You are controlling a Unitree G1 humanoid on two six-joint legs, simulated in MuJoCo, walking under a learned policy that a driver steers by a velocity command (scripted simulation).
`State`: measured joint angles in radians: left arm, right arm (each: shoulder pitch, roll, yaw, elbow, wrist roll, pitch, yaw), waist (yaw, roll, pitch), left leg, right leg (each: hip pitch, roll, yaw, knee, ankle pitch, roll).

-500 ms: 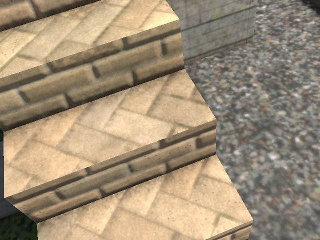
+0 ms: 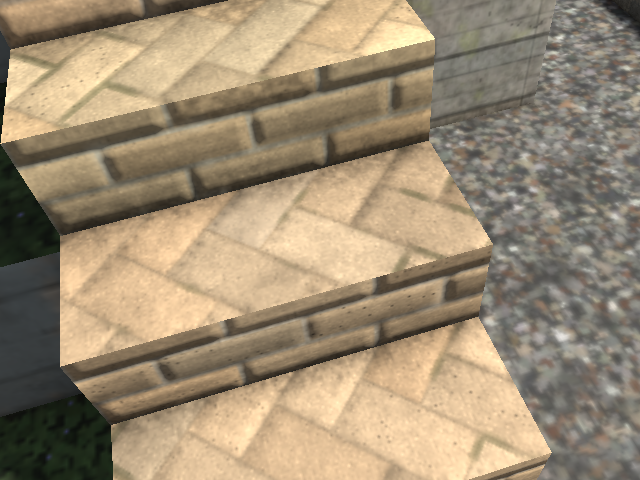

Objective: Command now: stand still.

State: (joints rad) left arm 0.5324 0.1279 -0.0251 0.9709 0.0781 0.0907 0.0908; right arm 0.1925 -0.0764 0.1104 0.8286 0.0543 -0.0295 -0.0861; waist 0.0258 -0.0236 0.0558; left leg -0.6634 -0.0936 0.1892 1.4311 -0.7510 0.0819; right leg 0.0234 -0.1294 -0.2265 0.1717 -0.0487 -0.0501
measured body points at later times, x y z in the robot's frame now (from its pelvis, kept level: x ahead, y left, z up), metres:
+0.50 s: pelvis +0.01 +0.03 -0.01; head +0.04 +0.00 +0.43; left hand -0.13 +0.25 -0.13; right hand +0.17 -0.13 -0.15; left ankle +0.00 +0.13 -0.59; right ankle -0.06 -0.07 -0.78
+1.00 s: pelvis +0.01 +0.05 -0.02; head +0.05 +0.04 +0.43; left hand -0.09 +0.29 -0.14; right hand +0.26 -0.06 -0.09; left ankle +0.00 +0.14 -0.59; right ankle -0.06 -0.07 -0.78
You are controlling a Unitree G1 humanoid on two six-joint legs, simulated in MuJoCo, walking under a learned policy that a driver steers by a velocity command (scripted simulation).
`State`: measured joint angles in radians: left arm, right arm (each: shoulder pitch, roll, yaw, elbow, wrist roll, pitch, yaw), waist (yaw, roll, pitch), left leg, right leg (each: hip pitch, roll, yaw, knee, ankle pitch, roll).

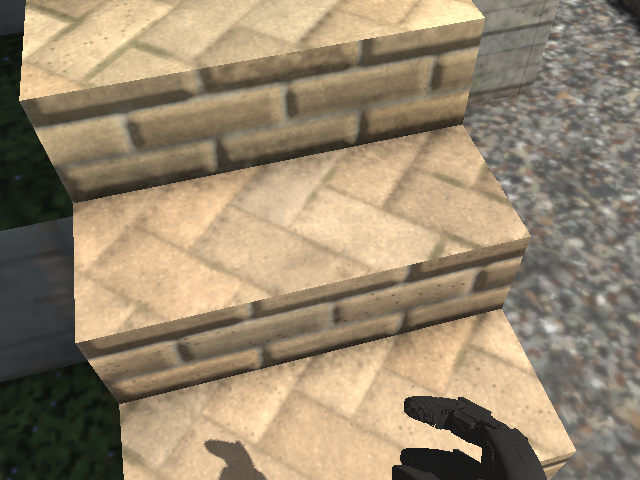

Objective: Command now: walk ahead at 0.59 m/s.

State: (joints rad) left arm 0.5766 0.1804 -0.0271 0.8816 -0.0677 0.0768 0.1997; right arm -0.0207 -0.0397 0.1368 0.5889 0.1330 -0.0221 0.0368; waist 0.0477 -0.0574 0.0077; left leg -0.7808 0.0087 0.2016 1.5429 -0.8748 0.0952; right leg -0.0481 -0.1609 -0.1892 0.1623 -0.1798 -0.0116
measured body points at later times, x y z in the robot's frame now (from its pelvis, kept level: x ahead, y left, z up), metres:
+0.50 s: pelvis +0.08 -0.04 +0.12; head +0.06 -0.04 +0.57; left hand +0.30 +0.17 +0.10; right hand +0.30 -0.21 +0.07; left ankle +0.00 +0.09 -0.55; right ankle +0.13 -0.16 -0.57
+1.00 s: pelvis +0.13 +0.00 +0.18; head +0.13 +0.00 +0.63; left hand +0.39 +0.20 +0.17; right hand +0.40 -0.14 +0.15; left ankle +0.13 +0.08 -0.57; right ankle +0.14 -0.15 -0.56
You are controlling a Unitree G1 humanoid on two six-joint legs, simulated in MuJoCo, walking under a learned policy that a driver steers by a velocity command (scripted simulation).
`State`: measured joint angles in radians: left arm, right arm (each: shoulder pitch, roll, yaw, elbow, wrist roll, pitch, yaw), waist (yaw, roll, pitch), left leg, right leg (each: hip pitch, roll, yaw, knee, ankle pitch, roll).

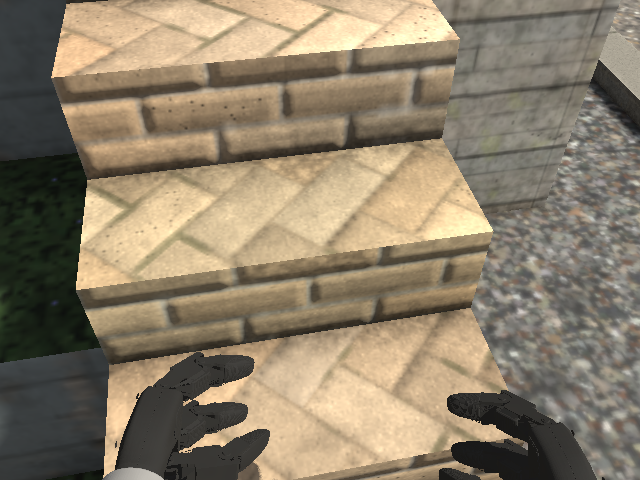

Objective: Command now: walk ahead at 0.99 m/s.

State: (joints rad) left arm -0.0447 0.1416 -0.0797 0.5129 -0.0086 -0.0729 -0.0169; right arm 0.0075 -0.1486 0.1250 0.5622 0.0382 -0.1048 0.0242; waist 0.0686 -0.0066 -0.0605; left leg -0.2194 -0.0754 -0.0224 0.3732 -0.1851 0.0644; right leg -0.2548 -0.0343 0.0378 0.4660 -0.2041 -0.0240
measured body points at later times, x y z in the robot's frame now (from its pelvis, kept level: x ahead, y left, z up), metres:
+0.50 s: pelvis +0.05 -0.02 +0.00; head +0.06 -0.02 +0.45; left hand +0.23 +0.19 -0.09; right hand +0.27 -0.20 -0.10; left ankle +0.00 +0.08 -0.74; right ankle +0.00 -0.15 -0.74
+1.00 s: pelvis +0.04 -0.01 +0.01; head +0.05 -0.01 +0.46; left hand +0.19 +0.20 -0.12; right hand +0.21 -0.21 -0.12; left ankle +0.00 +0.08 -0.74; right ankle +0.00 -0.15 -0.74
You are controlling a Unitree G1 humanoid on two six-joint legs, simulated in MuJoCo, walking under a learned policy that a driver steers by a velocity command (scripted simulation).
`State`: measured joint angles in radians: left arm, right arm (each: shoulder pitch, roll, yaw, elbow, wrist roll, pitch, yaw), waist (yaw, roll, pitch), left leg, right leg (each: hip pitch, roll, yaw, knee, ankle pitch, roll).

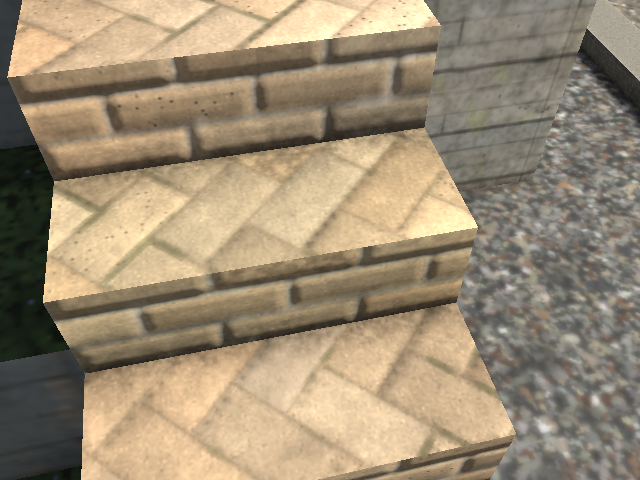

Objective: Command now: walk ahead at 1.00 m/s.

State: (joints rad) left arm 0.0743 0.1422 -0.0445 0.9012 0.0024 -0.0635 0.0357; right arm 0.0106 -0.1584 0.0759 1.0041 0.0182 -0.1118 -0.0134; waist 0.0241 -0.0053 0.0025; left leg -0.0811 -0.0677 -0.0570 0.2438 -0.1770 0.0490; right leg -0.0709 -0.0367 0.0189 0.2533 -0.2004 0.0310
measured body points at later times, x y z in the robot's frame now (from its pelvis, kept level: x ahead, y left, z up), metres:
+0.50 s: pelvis +0.00 +0.00 +0.00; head +0.02 +0.00 +0.45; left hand +0.14 +0.22 -0.13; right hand +0.16 -0.20 -0.13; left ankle -0.03 +0.09 -0.75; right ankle -0.04 -0.14 -0.75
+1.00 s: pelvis +0.00 +0.00 +0.00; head +0.02 +0.00 +0.45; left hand +0.14 +0.21 -0.13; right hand +0.16 -0.21 -0.13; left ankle -0.03 +0.09 -0.75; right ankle -0.04 -0.14 -0.75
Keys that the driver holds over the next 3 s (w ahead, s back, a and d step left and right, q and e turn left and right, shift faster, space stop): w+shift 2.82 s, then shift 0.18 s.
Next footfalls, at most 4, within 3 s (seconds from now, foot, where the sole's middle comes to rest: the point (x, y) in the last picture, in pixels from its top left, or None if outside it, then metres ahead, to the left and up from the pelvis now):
none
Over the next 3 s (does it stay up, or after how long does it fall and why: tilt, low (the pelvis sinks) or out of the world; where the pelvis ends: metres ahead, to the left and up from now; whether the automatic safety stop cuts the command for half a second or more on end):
stays up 0.01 0.00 0.00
